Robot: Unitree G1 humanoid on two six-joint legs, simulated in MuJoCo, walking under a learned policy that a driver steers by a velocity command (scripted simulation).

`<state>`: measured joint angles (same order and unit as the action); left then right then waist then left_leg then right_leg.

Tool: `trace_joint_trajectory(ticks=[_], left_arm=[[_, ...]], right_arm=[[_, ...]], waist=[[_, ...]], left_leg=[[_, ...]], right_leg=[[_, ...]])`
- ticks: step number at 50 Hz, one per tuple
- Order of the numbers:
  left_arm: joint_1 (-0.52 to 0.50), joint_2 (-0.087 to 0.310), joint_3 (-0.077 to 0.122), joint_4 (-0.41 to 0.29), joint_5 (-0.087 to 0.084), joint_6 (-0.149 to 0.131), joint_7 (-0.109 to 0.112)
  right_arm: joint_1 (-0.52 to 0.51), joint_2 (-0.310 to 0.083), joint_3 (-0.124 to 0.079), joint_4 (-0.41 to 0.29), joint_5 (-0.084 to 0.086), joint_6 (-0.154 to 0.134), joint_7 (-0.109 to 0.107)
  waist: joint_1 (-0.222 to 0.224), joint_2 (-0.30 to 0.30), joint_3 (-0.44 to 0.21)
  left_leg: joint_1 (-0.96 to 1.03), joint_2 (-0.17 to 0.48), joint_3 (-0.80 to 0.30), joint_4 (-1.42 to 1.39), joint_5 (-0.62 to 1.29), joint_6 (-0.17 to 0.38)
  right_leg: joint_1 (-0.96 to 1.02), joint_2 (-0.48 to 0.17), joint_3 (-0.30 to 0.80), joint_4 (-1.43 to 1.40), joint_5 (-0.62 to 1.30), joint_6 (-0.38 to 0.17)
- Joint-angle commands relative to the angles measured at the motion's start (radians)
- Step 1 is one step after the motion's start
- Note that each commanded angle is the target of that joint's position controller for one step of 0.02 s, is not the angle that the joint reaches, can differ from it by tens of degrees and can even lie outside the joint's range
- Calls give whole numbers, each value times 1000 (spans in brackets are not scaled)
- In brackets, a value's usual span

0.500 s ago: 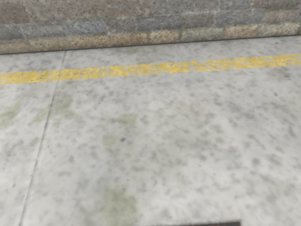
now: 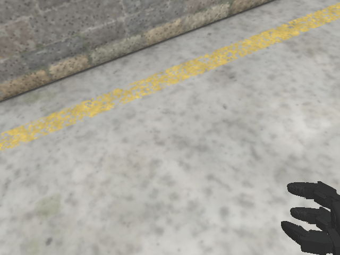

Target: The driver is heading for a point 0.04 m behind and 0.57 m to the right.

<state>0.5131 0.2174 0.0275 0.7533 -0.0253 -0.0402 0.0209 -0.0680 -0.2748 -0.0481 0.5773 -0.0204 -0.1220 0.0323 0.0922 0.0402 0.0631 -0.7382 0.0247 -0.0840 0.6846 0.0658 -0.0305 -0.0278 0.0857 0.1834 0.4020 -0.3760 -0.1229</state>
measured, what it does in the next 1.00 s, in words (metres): walks ahead, turning right: left foot, then right foot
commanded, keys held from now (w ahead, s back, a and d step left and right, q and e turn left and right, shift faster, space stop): e+shift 0.82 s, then w+e+shift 0.18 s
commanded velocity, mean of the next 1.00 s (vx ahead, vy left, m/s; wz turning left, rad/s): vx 0.20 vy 0.00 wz -1.00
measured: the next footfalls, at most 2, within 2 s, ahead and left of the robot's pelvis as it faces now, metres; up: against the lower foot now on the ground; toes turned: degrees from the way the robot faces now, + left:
left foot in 0.14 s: +0.38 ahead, +0.08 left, +0.00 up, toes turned -15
right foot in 0.60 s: +0.26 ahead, -0.15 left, +0.00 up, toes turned -40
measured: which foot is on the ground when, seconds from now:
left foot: up 0.00-0.12, down 0.14-0.60, up 0.62-0.98, down 1.00-1.00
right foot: down 0.00-0.14, up 0.16-0.58, down 0.60-1.00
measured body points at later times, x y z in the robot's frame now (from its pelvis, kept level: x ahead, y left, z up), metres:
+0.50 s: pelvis +0.24 +0.01 +0.00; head +0.28 -0.05 +0.44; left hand +0.56 +0.17 -0.06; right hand +0.22 -0.32 -0.12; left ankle +0.35 +0.09 -0.74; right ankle +0.25 -0.14 -0.70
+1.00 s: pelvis +0.32 -0.06 -0.01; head +0.32 -0.09 +0.44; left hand +0.66 -0.04 -0.07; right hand +0.19 -0.37 -0.10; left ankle +0.44 +0.00 -0.74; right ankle +0.23 -0.12 -0.74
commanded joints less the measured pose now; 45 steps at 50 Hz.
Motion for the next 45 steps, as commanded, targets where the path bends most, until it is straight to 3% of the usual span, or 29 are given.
trace_joint_trajectory(ticks=[1,4,5,6,7,8,9,10,11,12,13,15,17,19,22,27,29,30,31,32,33,34,35,36,37,39,41,43,45], left_arm=[[5,200,71,-16,-7,15,34],[-56,204,89,-21,-12,26,54],[-100,221,98,-41,-7,25,55],[-175,224,99,-69,-8,20,46],[-136,102,65,-98,21,22,33],[143,50,44,-85,29,35,14],[186,183,57,-77,-10,53,0],[5,252,74,-105,-14,64,-2],[-111,280,87,-133,-9,81,4],[-131,284,96,-140,-9,98,13],[-138,261,94,-152,-11,106,15],[-167,168,72,-178,-9,103,24],[-212,145,62,-196,5,92,24],[-235,171,67,-198,3,95,13],[-284,200,76,-204,0,112,-7],[-376,233,94,-234,1,131,-36],[-340,244,110,-222,3,132,-35],[-262,296,134,-200,10,130,-22],[-209,443,169,-204,4,123,0],[-254,444,158,-239,44,87,-5],[-274,401,149,-238,43,58,-15],[-296,376,142,-229,27,42,-12],[-329,336,129,-235,8,41,-7],[-374,315,120,-246,3,49,3],[-392,302,113,-260,10,54,12],[-386,297,113,-262,17,61,21],[-369,304,118,-259,10,66,24],[-343,300,116,-258,-4,67,21],[-333,314,114,-255,-3,57,8]], right_arm=[[-159,-35,-21,-112,17,-20,22],[-106,-108,-55,-118,32,-15,6],[-13,-134,-68,-101,28,-13,-10],[171,-155,-76,-64,19,-11,-26],[328,-172,-63,-32,4,0,-34],[342,-163,-42,-46,-43,11,-28],[288,-158,-50,-36,-13,25,-16],[184,-82,-38,-90,-14,40,-31],[124,-25,-16,-80,-7,57,-43],[90,-26,-9,-69,-2,65,-50],[71,-55,-20,-42,-3,70,-53],[67,-81,-36,5,-7,60,-49],[101,-121,-53,44,-8,53,-48],[91,-148,-62,57,-1,64,-51],[34,-173,-67,60,11,86,-49],[72,-214,-83,88,34,109,-25],[98,-198,-81,108,49,122,-21],[153,-164,-75,133,46,128,-15],[172,-128,-63,101,6,131,-12],[73,-125,-55,40,-11,125,-25],[23,-161,-64,33,8,123,-31],[24,-154,-64,32,21,118,-39],[46,-163,-68,52,11,115,-48],[58,-168,-71,54,3,114,-53],[68,-163,-69,59,1,112,-50],[85,-135,-61,69,9,110,-45],[64,-106,-50,63,15,110,-41],[66,-103,-45,64,31,103,-23],[43,-121,-52,51,46,87,-9]], waist=[[-9,-152,-19],[-66,-171,-60],[-114,-186,-122],[-216,-192,-225],[-211,-52,-420],[-84,322,-605],[-75,282,-687],[-106,122,-581],[-98,1,-412],[-68,-18,-292],[-47,-13,-194],[-42,38,-110],[-62,41,-154],[-64,21,-197],[-59,42,-155],[-85,53,-114],[-60,24,-121],[-38,-70,-123],[-71,-390,-99],[-51,-327,-183],[-42,-197,-186],[-67,-155,-161],[-86,-114,-157],[-110,-123,-157],[-119,-138,-177],[-120,-129,-207],[-105,-130,-207],[-82,-145,-229],[-68,-207,-173]], left_leg=[[316,-156,115,-194,169,11],[416,-151,51,-264,147,30],[526,-140,49,-256,156,32],[731,-81,32,-286,251,49],[1068,168,-169,-106,501,104],[1300,468,-502,-52,964,287],[1282,555,-679,-144,467,412],[1119,431,-539,-252,132,371],[920,340,-355,-296,34,309],[739,289,-252,-337,48,284],[591,254,-165,-368,45,267],[462,221,-26,-416,152,261],[536,278,-3,-427,282,302],[572,315,27,-449,181,308],[504,286,145,-484,-72,262],[593,314,221,-416,-161,205],[594,291,269,-295,-233,138],[509,231,316,-125,-300,73],[184,80,381,234,-688,-35],[32,-6,136,427,-737,-61],[-6,1,57,485,-660,-42],[-26,6,26,465,-567,-20],[-19,19,7,440,-508,-16],[24,17,-4,408,-464,-22],[79,-3,1,403,-430,-30],[129,-38,0,320,-398,-48],[161,-67,-10,204,-389,-61],[223,-77,-17,89,-360,-49],[265,-88,-19,10,-402,-31]], right_leg=[[-228,-77,125,-65,641,36],[-133,-84,205,90,738,78],[-128,-73,221,195,809,95],[-153,-38,203,401,801,121],[-307,19,152,717,107,153],[-493,122,134,1086,-506,183],[-588,2,115,1295,-345,211],[-603,-63,43,1236,-207,217],[-604,-94,-23,1149,-124,222],[-565,-121,-47,1105,-99,227],[-521,-147,-61,1032,-96,219],[-486,-171,-104,862,-112,209],[-514,-204,-114,765,-63,206],[-491,-227,-116,689,43,191],[-399,-217,-163,551,152,161],[-338,-182,-250,323,88,112],[-238,-140,-271,162,147,70],[-111,-151,-177,60,278,22],[63,-370,207,9,720,-112],[26,-422,419,-31,573,-256],[34,-403,345,-63,518,-237],[19,-364,297,-65,462,-188],[7,-338,258,-52,444,-148],[-43,-313,225,-40,474,-128],[-78,-287,203,-28,525,-122],[-91,-252,189,-3,575,-117],[-99,-228,214,20,560,-110],[-137,-207,276,-36,81,-110],[-202,-208,363,-87,-191,-120]])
